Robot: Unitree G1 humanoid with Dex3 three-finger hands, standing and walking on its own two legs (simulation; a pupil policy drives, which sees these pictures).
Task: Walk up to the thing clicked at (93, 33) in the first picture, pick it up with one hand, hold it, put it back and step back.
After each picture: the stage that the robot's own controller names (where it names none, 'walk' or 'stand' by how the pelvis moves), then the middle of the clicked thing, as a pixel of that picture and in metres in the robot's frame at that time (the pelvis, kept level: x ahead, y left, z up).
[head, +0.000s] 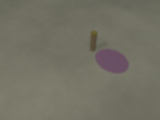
stand; (93, 41) +1.35 -0.15 -0.65
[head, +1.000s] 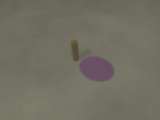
walk; (75, 51) +1.25 +0.15 -0.63
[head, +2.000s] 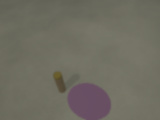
walk; (60, 82) +0.76 +0.25 -0.65
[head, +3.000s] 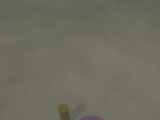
walk; (64, 115) +0.50 +0.17 -0.65
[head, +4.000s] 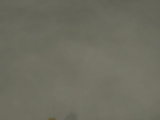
stand; out of the picture +0.41 +0.19 -0.65
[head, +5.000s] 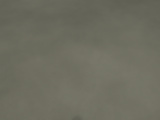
stand; out of the picture +0.40 +0.17 -0.65
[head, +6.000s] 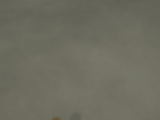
stand; out of the picture +0.42 +0.19 -0.66
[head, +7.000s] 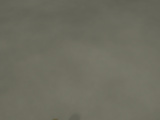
stand; out of the picture +0.40 +0.19 -0.66
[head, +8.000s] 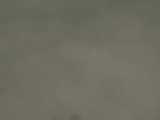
go down; out of the picture +0.40 +0.19 -0.66
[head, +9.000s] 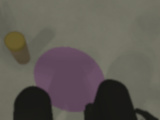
go down; (19, 50) +0.48 +0.20 -0.29
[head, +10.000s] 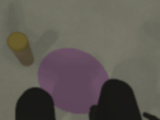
approach; (23, 52) +0.49 +0.20 -0.27
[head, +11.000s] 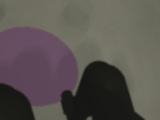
close in; out of the picture +0.48 +0.25 -0.17
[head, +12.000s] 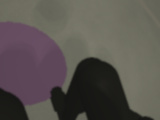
close; out of the picture +0.48 +0.27 -0.17
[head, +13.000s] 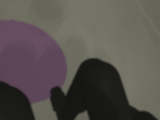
lift; out of the picture +0.43 +0.25 -0.17
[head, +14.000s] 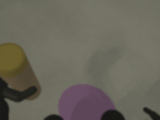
lift; (22, 78) +0.34 +0.18 +0.04
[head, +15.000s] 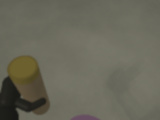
hold; (33, 90) +0.31 +0.16 +0.05
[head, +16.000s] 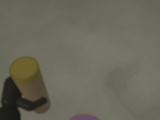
hold; (34, 90) +0.31 +0.16 +0.04
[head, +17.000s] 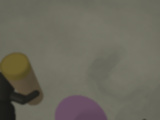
crouch; (26, 83) +0.34 +0.18 -0.01
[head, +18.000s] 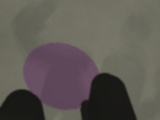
lower; out of the picture +0.51 +0.24 -0.03
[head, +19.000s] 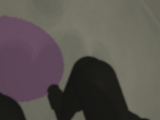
lower; out of the picture +0.48 +0.26 -0.17
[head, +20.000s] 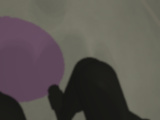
lower; out of the picture +0.47 +0.28 -0.17
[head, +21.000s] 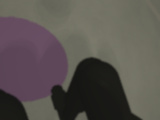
lower; out of the picture +0.47 +0.27 -0.17
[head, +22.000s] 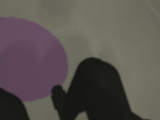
lower; out of the picture +0.46 +0.26 -0.17
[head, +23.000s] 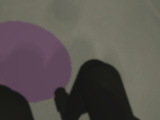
open; out of the picture +0.47 +0.24 -0.18
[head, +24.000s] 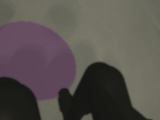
stand; out of the picture +0.47 +0.23 -0.19
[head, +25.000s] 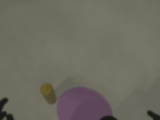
stand; (49, 94) +0.43 +0.17 -0.49
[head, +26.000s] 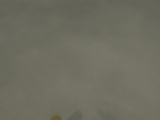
stand; out of the picture +0.40 +0.16 -0.60
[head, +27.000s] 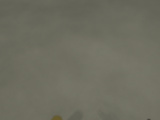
stand; out of the picture +0.40 +0.16 -0.60
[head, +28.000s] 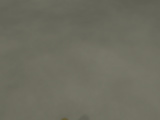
stand; out of the picture +0.42 +0.15 -0.65
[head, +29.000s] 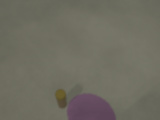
walk; (61, 99) +0.47 +0.11 -0.64
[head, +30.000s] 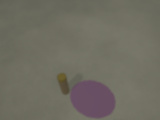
walk; (63, 84) +0.68 +0.20 -0.64
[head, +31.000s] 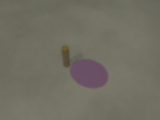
stand; (65, 57) +1.02 +0.14 -0.63
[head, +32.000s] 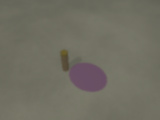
stand; (64, 61) +1.02 +0.16 -0.65
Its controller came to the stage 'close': yes
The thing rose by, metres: 0.69
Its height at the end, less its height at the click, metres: +0.00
